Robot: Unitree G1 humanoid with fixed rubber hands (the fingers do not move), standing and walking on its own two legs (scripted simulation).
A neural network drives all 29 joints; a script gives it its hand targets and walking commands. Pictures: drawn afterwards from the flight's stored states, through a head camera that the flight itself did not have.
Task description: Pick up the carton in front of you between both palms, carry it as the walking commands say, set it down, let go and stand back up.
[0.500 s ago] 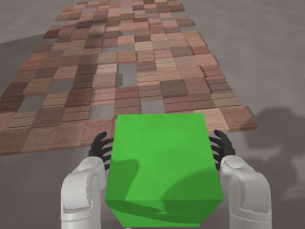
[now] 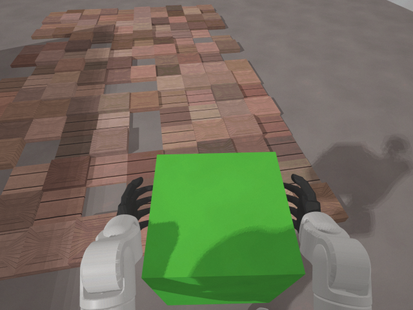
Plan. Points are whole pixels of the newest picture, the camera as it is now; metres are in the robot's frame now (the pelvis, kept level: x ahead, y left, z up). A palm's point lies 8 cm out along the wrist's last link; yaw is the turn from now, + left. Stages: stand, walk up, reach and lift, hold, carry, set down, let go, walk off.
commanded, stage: carry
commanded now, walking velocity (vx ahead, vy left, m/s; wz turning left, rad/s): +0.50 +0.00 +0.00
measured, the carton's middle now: (217, 234) +0.27 +0.00 +0.02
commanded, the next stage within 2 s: none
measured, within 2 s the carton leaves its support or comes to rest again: neither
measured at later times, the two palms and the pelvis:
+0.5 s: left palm (164, 79) +0.68 +0.14 +0.12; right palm (271, 79) +0.69 -0.16 +0.11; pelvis +0.32 -0.02 +0.00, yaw +1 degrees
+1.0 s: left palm (170, 17) +1.04 +0.15 +0.16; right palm (253, 17) +1.04 -0.15 +0.17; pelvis +0.66 +0.00 +0.00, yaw +2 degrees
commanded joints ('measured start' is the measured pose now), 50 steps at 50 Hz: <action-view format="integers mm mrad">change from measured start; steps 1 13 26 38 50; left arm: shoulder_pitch -571 -1069 -1211 -1340 -1303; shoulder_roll -781 -858 -914 -799 -793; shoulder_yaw -722 -651 -523 -493 -477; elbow -58 157 405 118 365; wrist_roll -411 -522 -477 -427 -380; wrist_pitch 14 22 6 61 115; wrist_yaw -230 -234 -228 -129 -171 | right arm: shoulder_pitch -495 -991 -1189 -1378 -1381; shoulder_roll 752 861 938 861 847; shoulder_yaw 689 646 557 565 528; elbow -39 190 405 28 325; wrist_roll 391 440 433 537 486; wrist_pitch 34 50 27 84 158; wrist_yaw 245 195 178 156 223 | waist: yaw -17 45 68 -72 145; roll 147 -73 -146 73 -51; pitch -72 -364 -267 -524 -498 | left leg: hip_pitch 87 -626 -669 335 -399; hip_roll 215 74 6 263 10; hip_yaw -66 -207 -54 -445 -43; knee -15 979 365 205 753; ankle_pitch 575 13 280 540 552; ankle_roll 84 16 13 166 0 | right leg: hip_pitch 23 709 837 -154 749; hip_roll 39 -199 -116 51 2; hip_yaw -52 293 76 171 293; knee -90 -331 -249 598 -147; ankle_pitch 57 115 451 -338 70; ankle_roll -26 -147 -139 -35 -164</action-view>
